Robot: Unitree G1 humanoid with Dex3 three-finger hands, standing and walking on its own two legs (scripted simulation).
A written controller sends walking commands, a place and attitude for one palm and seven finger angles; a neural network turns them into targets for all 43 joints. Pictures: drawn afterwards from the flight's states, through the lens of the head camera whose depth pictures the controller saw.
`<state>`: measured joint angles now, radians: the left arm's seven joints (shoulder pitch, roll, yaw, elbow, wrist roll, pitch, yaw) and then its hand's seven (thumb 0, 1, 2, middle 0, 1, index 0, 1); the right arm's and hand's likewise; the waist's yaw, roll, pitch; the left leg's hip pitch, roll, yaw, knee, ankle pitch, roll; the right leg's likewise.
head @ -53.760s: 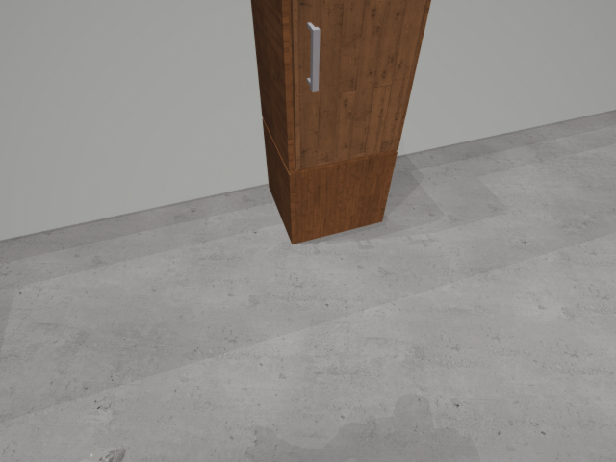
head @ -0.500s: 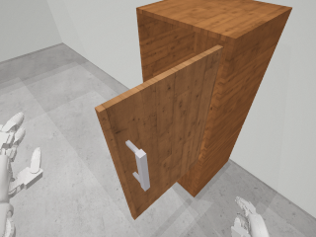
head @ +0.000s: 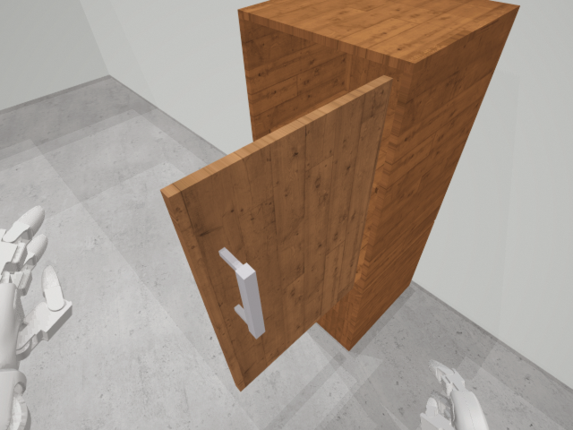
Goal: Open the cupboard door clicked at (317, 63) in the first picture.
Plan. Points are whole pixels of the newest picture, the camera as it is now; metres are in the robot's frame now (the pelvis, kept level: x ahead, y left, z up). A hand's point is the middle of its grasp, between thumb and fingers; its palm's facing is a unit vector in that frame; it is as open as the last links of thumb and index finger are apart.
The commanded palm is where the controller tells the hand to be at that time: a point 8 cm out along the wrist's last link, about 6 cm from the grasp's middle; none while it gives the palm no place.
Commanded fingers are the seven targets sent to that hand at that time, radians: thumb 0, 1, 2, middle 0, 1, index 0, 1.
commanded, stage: step back with the hand held close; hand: left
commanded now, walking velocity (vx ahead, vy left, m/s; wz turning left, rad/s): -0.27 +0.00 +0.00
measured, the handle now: (243, 295) +0.29 +0.11 +0.04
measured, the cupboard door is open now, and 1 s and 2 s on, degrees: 89 89 89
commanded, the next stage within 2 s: stop stepping back and stand still in 1.12 s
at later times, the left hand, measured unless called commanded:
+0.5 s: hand (14, 355) +0.14 +0.29 +0.15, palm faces +0.39 -0.77 -0.50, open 7.4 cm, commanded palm +0.08 +0.33 +0.17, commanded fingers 0.00 0.90 0.90 -0.20 -0.30 -0.20 -0.30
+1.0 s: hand out of the picture +0.06 +0.29 +0.17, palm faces +0.44 -0.76 -0.48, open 7.4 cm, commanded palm -0.01 +0.33 +0.17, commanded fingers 0.00 0.90 0.90 -0.20 -0.30 -0.20 -0.30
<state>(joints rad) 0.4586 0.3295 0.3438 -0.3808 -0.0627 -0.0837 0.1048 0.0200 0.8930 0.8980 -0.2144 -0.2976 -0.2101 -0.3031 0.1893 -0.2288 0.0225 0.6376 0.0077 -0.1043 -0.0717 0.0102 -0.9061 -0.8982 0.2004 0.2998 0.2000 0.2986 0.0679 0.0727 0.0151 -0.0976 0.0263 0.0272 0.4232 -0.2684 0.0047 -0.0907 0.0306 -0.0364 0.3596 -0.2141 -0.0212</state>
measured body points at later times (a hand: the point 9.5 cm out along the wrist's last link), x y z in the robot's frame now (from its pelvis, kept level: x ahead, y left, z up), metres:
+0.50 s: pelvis -0.07 +0.03 -0.01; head -0.05 +0.04 +0.44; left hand +0.11 +0.33 +0.18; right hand +0.10 -0.22 -0.09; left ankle -0.02 +0.11 -0.74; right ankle -0.01 -0.11 -0.74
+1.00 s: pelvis -0.15 +0.03 -0.02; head -0.12 +0.05 +0.43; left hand +0.03 +0.33 +0.19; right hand +0.01 -0.21 -0.10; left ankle -0.02 +0.11 -0.74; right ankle -0.17 -0.10 -0.69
